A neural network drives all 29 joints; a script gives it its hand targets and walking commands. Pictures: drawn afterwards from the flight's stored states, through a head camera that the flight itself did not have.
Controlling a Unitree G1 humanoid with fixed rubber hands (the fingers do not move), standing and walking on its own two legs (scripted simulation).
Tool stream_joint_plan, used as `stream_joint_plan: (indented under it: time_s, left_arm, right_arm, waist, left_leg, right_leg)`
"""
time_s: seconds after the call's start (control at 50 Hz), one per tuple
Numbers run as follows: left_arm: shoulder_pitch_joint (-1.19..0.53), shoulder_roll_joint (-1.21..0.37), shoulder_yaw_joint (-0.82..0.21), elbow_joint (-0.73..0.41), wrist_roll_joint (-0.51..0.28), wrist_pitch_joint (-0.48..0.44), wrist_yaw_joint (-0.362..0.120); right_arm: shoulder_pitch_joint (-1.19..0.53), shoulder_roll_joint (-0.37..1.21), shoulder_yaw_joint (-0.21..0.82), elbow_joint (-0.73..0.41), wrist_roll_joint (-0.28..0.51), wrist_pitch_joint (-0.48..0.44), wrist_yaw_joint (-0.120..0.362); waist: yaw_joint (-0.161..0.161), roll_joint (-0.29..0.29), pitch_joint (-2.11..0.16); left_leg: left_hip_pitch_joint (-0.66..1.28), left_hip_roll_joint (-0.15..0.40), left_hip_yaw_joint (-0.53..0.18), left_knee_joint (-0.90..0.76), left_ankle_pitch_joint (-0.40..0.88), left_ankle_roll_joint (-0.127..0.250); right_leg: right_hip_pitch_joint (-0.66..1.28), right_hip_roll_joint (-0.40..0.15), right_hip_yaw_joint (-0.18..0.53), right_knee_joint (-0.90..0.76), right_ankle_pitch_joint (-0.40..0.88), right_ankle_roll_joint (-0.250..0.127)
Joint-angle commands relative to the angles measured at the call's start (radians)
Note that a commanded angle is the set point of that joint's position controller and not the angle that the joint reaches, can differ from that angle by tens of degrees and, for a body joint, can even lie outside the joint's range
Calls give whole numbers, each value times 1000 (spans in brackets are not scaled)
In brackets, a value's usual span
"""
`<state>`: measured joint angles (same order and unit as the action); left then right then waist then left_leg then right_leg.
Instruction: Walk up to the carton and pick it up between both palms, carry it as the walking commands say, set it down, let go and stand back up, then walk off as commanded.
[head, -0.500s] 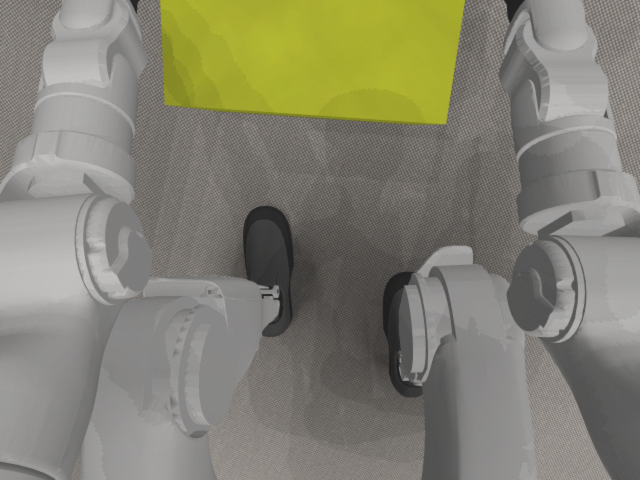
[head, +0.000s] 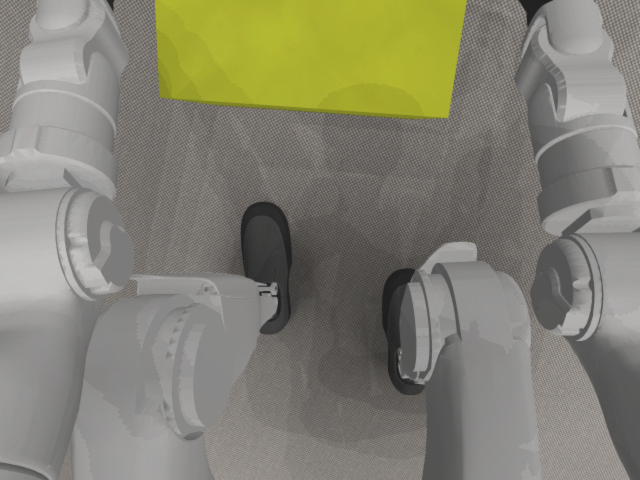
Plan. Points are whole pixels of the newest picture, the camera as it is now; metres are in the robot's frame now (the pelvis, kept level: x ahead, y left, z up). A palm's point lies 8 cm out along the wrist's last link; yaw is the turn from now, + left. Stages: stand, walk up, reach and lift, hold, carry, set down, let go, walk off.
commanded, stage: set down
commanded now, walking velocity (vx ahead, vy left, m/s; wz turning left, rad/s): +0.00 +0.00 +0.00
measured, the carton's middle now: out of the picture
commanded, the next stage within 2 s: let go in 1.70 s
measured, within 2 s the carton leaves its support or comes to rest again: neither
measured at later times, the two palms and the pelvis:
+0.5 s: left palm out of the picture +0.55 +0.26 -0.13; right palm out of the picture +0.53 -0.21 -0.15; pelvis -0.02 +0.00 +0.00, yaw +0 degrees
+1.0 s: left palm out of the picture +0.55 +0.24 -0.01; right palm out of the picture +0.54 -0.21 -0.01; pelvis -0.02 +0.00 +0.09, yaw -1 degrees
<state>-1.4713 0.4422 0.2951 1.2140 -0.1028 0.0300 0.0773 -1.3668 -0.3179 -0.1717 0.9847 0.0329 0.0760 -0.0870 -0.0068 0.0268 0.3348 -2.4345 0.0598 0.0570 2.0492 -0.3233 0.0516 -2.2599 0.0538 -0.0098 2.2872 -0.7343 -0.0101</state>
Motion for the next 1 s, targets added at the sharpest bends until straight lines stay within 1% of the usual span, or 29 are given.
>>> stream_joint_plan:
  time_s: [0.0, 0.06, 0.08, 0.1, 0.18, 0.2, 0.24, 0.26, 0.3, 0.32, 0.34, 0.38, 0.44, 0.46, 0.54, 0.56, 0.58, 0.64, 0.66, 0.74, 0.76, 0.78, 0.8, 0.86, 0.9, 0.92, 0.94, 0.96, 0.98]
  left_arm:
    - [-71, 139, -37, 17, -107, -42, -13]
    - [-67, 155, -28, 6, -102, -41, -14]
    - [-50, 156, -27, 12, -94, -40, -17]
    - [-50, 169, -22, 8, -94, -37, -18]
    - [-42, 176, -44, -8, -108, -36, -19]
    - [-73, 181, -44, -63, -122, -31, -20]
    - [-66, 208, -50, -126, -135, -26, -9]
    - [-90, 219, -68, -213, -157, -23, -5]
    - [-113, 217, -84, -270, -176, -10, 1]
    - [-120, 219, -97, -340, -192, -5, 4]
    - [-150, 220, -111, -386, -212, 8, 4]
    - [-194, 217, -146, -435, -247, 47, 4]
    - [-280, 241, -155, -448, -260, 114, -2]
    - [-264, 230, -169, -477, -271, 129, -8]
    - [-228, 280, -107, -392, -181, 173, -2]
    - [-247, 286, -100, -434, -172, 178, 0]
    - [-259, 300, -90, -470, -148, 180, 3]
    - [-249, 294, -84, -478, -114, 201, 13]
    - [-274, 296, -86, -547, -107, 205, 14]
    - [-223, 293, -67, -516, -94, 235, 4]
    - [-222, 291, -65, -545, -100, 240, 3]
    - [-211, 309, -44, -591, -90, 241, 4]
    - [-206, 321, -45, -598, -89, 247, 2]
    - [-177, 342, -21, -603, -101, 268, -6]
    - [-149, 368, 5, -639, -91, 280, -9]
    - [-167, 344, -16, -651, -112, 286, -14]
    - [-150, 359, 1, -635, -113, 293, -15]
    - [-144, 380, 14, -637, -104, 299, -20]
    - [-131, 393, 30, -687, -99, 298, -21]
  right_arm:
    - [-297, -202, 79, -67, 94, -25, 11]
    - [-279, -212, 73, -31, 94, -19, 18]
    - [-266, -222, 60, -38, 91, -22, 19]
    - [-281, -240, 48, -37, 87, -18, 19]
    - [-266, -250, 55, -53, 110, -15, 25]
    - [-281, -267, 47, -89, 98, -13, 22]
    - [-285, -284, 55, -186, 122, -8, 13]
    - [-319, -295, 57, -309, 134, -10, 3]
    - [-302, -292, 81, -305, 157, 13, -1]
    - [-325, -297, 93, -394, 181, 20, -6]
    - [-325, -297, 111, -414, 196, 37, -10]
    - [-371, -323, 129, -459, 222, 78, -13]
    - [-444, -351, 126, -487, 230, 142, -18]
    - [-432, -362, 103, -550, 227, 148, -20]
    - [-359, -350, 84, -403, 232, 197, -3]
    - [-362, -356, 74, -419, 224, 200, -1]
    - [-380, -353, 71, -425, 227, 207, 2]
    - [-351, -347, 60, -365, 239, 226, 14]
    - [-380, -359, 51, -400, 239, 229, 16]
    - [-355, -394, 16, -436, 223, 239, 15]
    - [-348, -390, 25, -465, 221, 242, 17]
    - [-352, -391, 24, -500, 223, 245, 15]
    - [-341, -407, 2, -525, 224, 247, 16]
    - [-319, -413, 6, -536, 215, 265, 16]
    - [-308, -419, -1, -581, 214, 279, 13]
    - [-295, -406, 8, -552, 214, 285, 16]
    - [-294, -416, -1, -572, 210, 290, 17]
    - [-275, -407, -11, -548, 207, 299, 16]
    - [-271, -400, -8, -614, 217, 298, 17]
  waist:
    - [23, -167, -973]
    - [24, -177, -978]
    - [23, -146, -986]
    - [23, -164, -983]
    - [35, -124, -1055]
    - [11, -154, -1082]
    - [22, -141, -1280]
    - [20, -127, -1400]
    - [24, -140, -1502]
    - [35, -131, -1616]
    - [31, -146, -1660]
    - [35, -114, -1763]
    - [48, -89, -1714]
    - [22, -92, -1746]
    - [63, -28, -1550]
    - [45, -35, -1554]
    - [67, -4, -1569]
    - [77, 29, -1559]
    - [81, 50, -1590]
    - [62, 49, -1622]
    - [54, 24, -1677]
    - [76, 23, -1745]
    - [69, 33, -1765]
    - [66, -22, -1800]
    - [88, -19, -1863]
    - [61, -23, -1853]
    - [63, -46, -1856]
    - [79, -34, -1832]
    - [92, -42, -1912]
  left_leg:
    - [862, -35, -118, 102, 265, -43]
    - [857, -28, -118, 101, 251, -49]
    - [878, -26, -119, 107, 266, -52]
    - [865, -25, -123, 103, 249, -51]
    - [951, -21, -120, 106, 270, -54]
    - [927, -26, -120, 103, 275, -54]
    - [1051, -26, -110, 99, 334, -51]
    - [1127, -37, -106, 105, 397, -49]
    - [1190, -41, -96, 82, 389, -46]
    - [1239, -46, -83, 81, 414, -43]
    - [1234, -46, -79, 66, 382, -39]
    - [1308, -53, -69, 36, 320, -37]
    - [1299, -52, -53, 2, 231, -33]
    - [1334, -52, -59, -4, 250, -31]
    - [1323, -39, -65, -78, 81, -32]
    - [1345, -40, -74, -96, 63, -31]
    - [1380, -40, -73, -108, 60, -33]
    - [1464, -42, -93, -156, 31, -32]
    - [1494, -44, -95, -171, 49, -35]
    - [1551, -49, -93, -208, 79, -28]
    - [1605, -53, -100, -218, 108, -23]
    - [1628, -58, -90, -229, 154, -23]
    - [1660, -58, -97, -238, 179, -21]
    - [1661, -65, -86, -275, 205, -14]
    - [1685, -70, -79, -303, 238, -14]
    - [1676, -70, -74, -312, 224, -13]
    - [1694, -73, -77, -323, 240, -8]
    - [1680, -75, -73, -337, 251, -8]
    - [1714, -75, -69, -345, 303, -5]
  right_leg:
    - [216, -51, 59, -291, 383, 28]
    - [212, -54, 54, -278, 370, 29]
    - [208, -56, 56, -277, 383, 27]
    - [210, -58, 51, -270, 365, 28]
    - [222, -55, 40, -261, 362, 26]
    - [239, -57, 33, -267, 380, 26]
    - [339, -46, 25, -266, 433, 27]
    - [381, -42, 20, -270, 479, 24]
    - [431, -39, 0, -272, 460, 26]
    - [508, -35, -2, -277, 491, 25]
    - [569, -37, -2, -285, 489, 21]
    - [633, -39, -14, -303, 429, 9]
    - [649, -35, -17, -340, 348, -5]
    - [671, -30, -29, -342, 370, -7]
    - [526, -28, -26, -396, 188, -11]
    - [525, -27, -31, -411, 172, -12]
    - [515, -24, -25, -414, 164, -13]
    - [461, -16, -33, -445, 122, -15]
    - [472, -18, -32, -451, 134, -21]
    - [487, -13, -36, -514, 128, -20]
    - [521, -10, -37, -526, 154, -20]
    - [564, -6, -34, -536, 185, -17]
    - [570, -3, -41, -548, 203, -16]
    - [626, 0, -40, -602, 224, -8]
    - [694, 6, -32, -632, 258, -7]
    - [696, 5, -36, -649, 259, -7]
    - [702, 6, -36, -661, 265, -3]
    - [705, 7, -30, -678, 274, -2]
    - [779, 9, -20, -694, 326, 1]
